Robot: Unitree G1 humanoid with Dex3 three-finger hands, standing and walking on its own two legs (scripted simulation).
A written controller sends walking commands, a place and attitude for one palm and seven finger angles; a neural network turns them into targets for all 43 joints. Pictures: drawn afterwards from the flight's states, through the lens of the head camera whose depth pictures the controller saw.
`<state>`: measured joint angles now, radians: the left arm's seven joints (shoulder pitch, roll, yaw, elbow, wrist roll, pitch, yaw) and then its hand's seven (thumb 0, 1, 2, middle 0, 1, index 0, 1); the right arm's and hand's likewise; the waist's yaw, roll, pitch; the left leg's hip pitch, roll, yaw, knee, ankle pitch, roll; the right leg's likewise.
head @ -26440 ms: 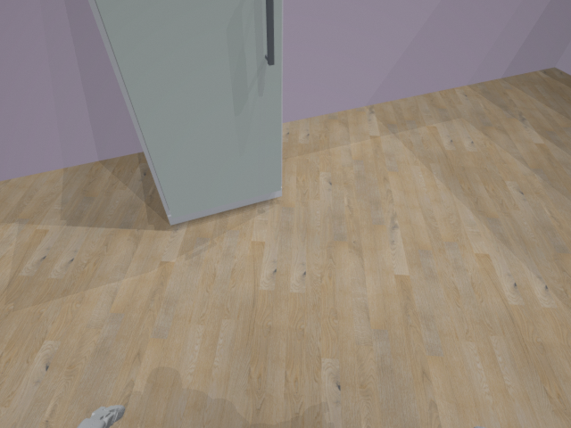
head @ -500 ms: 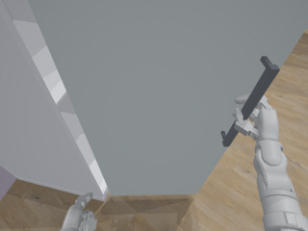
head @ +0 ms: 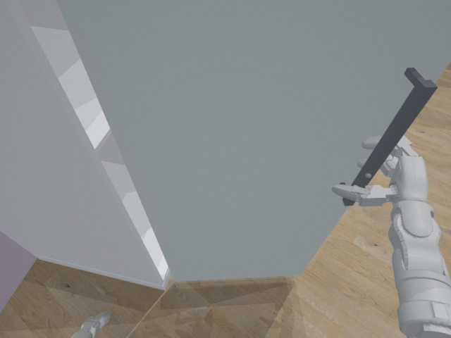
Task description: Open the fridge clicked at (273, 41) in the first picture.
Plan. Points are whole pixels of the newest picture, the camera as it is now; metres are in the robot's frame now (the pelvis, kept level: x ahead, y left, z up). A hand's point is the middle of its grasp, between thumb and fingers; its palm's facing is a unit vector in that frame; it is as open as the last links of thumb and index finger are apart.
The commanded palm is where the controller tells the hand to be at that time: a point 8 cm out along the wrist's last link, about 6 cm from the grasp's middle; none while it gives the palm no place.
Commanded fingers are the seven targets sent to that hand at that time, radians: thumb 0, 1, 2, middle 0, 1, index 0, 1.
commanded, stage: loosen the grip on the handle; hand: right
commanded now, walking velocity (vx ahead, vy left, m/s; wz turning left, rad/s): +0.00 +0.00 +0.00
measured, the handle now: (373, 149) +0.43 -0.22 +0.12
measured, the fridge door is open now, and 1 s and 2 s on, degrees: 74 73 73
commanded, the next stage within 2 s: slip the hand off the handle in 0.24 s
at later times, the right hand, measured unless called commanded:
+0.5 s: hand (386, 182) +0.39 -0.25 +0.08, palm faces +0.20 +0.95 -0.23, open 14.6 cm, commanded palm +0.36 -0.30 +0.10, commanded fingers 0.00 0.55 -0.20 0.25 1.15 0.25 1.15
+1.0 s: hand (417, 182) +0.39 -0.30 +0.09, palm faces +0.22 +0.95 -0.22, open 14.7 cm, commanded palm +0.34 -0.34 +0.10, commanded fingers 0.00 0.55 -0.20 0.25 1.15 0.25 1.15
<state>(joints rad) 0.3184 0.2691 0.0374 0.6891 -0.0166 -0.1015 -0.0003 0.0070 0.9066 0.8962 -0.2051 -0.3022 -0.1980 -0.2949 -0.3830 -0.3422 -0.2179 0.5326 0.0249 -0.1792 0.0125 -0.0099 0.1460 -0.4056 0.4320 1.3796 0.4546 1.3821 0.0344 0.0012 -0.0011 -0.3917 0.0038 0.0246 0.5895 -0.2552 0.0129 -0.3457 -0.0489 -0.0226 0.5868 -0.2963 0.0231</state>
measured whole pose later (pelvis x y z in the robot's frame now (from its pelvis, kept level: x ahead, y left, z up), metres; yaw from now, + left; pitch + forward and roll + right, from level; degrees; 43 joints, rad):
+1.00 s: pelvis +0.01 -0.03 -0.02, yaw +0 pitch +8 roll +1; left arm 0.32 0.25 0.00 0.67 -0.02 -0.04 0.05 0.01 0.91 0.90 -0.21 -0.30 -0.20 -0.29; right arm -0.38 -0.46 -0.39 0.60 0.09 -0.25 0.17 -0.02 0.55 -0.20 0.26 1.15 0.26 1.15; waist 0.03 -0.01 -0.04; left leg -0.53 0.02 0.02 0.72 -0.32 -0.02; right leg -0.51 -0.04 -0.02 0.77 -0.40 0.00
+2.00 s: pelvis +0.01 -0.02 -0.01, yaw -1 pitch +1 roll +1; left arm 0.24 0.28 -0.04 0.58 -0.07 -0.17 0.12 0.01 0.91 0.90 -0.21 -0.30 -0.20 -0.30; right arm 0.03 -0.50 -0.44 0.21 0.41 -0.03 0.57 -0.02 0.55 -0.20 0.25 1.15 0.25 1.15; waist 0.00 -0.05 -0.04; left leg -0.38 0.02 0.04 0.69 -0.33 -0.01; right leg -0.37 -0.04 0.00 0.74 -0.39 0.01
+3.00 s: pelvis +0.03 -0.01 +0.01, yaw +0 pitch -6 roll +1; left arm 0.17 0.24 0.00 0.70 0.02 -0.16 0.10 0.01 0.91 0.90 -0.21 -0.30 -0.20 -0.30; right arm 0.47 -0.34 -0.33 -0.39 0.06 -0.06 -0.13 0.00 -0.68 -0.80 0.22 0.43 0.22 0.42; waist -0.08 -0.06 0.04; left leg -0.08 0.00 0.03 0.40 -0.22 0.00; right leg -0.05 -0.04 -0.02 0.43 -0.28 0.02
